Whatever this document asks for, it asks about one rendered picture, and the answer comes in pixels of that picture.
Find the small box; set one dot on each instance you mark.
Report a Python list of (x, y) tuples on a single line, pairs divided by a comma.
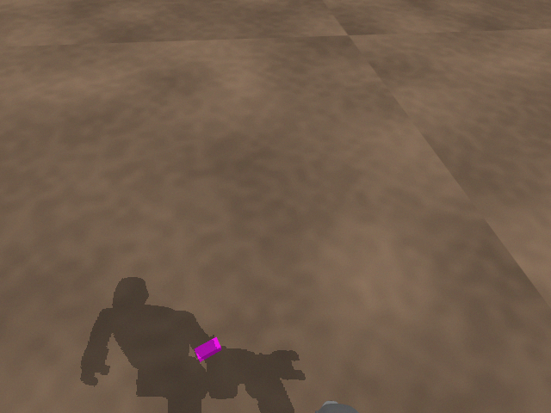
[(207, 349)]

